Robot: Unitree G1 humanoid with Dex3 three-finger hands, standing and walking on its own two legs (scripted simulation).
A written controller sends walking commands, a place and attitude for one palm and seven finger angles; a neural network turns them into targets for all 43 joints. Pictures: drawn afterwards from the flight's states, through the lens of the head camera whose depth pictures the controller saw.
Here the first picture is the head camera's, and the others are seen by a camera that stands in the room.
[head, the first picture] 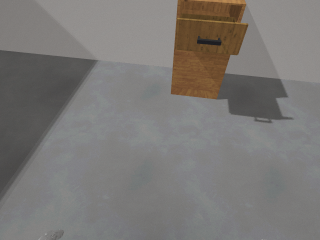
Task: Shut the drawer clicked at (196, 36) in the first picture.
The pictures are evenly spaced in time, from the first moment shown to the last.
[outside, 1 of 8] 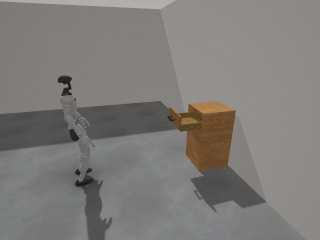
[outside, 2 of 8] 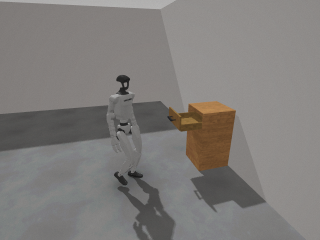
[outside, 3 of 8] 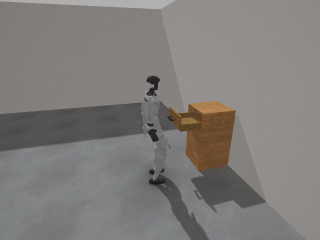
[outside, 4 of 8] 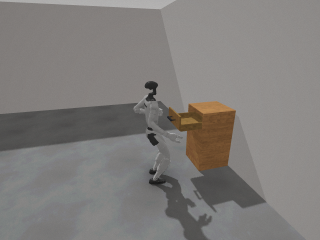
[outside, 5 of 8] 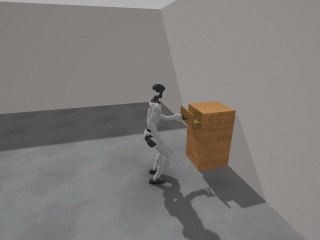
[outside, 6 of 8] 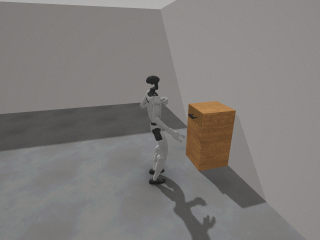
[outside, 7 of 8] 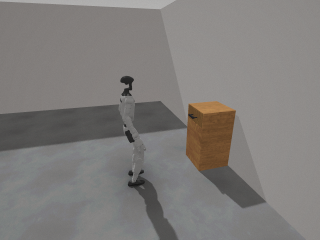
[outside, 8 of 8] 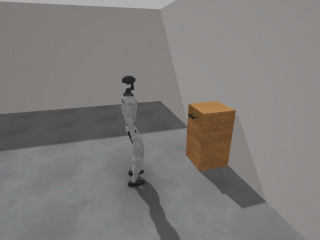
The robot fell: no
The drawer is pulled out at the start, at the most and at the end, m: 0.30 0.30 0.00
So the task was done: yes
